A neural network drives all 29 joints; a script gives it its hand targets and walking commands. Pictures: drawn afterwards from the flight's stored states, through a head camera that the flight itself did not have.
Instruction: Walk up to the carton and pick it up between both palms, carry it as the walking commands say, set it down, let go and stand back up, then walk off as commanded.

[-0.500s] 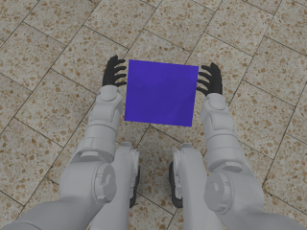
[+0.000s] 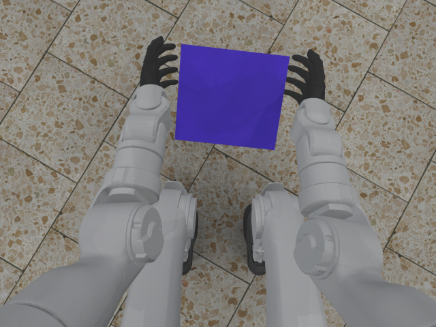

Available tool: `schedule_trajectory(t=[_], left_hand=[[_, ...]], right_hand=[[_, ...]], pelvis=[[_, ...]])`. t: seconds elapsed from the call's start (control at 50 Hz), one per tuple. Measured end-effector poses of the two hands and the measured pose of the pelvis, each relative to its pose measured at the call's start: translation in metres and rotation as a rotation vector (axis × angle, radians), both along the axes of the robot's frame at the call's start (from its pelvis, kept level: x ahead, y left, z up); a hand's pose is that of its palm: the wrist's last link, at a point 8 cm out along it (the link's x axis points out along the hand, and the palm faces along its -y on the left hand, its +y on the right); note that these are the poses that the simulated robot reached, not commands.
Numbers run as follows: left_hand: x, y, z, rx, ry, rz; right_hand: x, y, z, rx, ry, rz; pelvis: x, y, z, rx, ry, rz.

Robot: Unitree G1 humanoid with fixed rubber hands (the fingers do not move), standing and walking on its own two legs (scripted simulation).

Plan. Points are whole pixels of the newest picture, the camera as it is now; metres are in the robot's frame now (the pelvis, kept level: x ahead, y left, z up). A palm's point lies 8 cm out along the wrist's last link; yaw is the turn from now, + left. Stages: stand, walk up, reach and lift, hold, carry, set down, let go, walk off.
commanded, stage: set down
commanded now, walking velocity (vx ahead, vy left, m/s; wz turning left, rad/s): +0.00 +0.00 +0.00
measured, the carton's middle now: (228, 98) +0.50 -0.01 -0.20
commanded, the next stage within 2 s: none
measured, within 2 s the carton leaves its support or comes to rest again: neither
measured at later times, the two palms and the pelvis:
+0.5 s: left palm (162, 91) +0.50 +0.13 -0.19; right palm (295, 102) +0.49 -0.15 -0.19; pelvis +0.00 +0.00 -0.05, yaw +0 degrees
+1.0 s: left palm (170, 91) +0.53 +0.12 -0.25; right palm (292, 100) +0.51 -0.16 -0.25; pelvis +0.01 +0.00 -0.09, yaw -1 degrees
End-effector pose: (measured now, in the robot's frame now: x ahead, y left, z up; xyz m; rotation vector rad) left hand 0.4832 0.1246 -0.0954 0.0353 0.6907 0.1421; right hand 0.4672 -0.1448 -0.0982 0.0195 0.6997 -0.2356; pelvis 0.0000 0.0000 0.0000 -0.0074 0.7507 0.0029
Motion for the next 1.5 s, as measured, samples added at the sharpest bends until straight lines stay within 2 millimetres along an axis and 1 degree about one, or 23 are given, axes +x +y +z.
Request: schedule_trajectory(t=[0.28,0.56,0.7,0.86,0.94,1.04,1.2,1.5], left_hand=[[0.012,0.001,-0.049,-0.012,0.008,-0.015],[0.024,0.003,-0.103,-0.022,0.025,-0.037],[0.031,0.0,-0.127,-0.023,0.043,-0.067],[0.041,0.0,-0.149,-0.014,0.08,-0.103],[0.043,-0.001,-0.155,-0.014,0.088,-0.114],[0.044,-0.002,-0.158,-0.018,0.084,-0.116],[0.038,0.001,-0.163,-0.023,0.098,-0.115],[0.039,0.001,-0.164,-0.043,0.098,-0.131]], right_hand=[[0.013,-0.001,-0.048,0.002,0.009,0.013],[0.023,-0.002,-0.101,0.005,0.027,0.028],[0.036,-0.008,-0.117,-0.011,0.043,0.05],[0.043,-0.01,-0.138,-0.006,0.08,0.085],[0.044,-0.013,-0.146,-0.006,0.088,0.092],[0.044,-0.014,-0.149,-0.001,0.084,0.088],[0.042,-0.012,-0.153,0.009,0.095,0.097],[0.041,-0.015,-0.155,0.018,0.099,0.102]], pelvis=[[-0.002,-0.001,-0.03,-0.002,0.02,-0.001],[-0.003,-0.001,-0.06,-0.006,0.002,0.0],[-0.002,-0.001,-0.073,-0.009,-0.015,-0.003],[0.002,0.0,-0.084,-0.01,-0.029,-0.01],[0.004,0.001,-0.088,-0.009,-0.046,-0.007],[0.006,0.0,-0.092,-0.009,-0.063,-0.008],[0.002,-0.001,-0.096,-0.006,-0.095,-0.009],[-0.002,-0.001,-0.099,-0.007,-0.136,-0.01]])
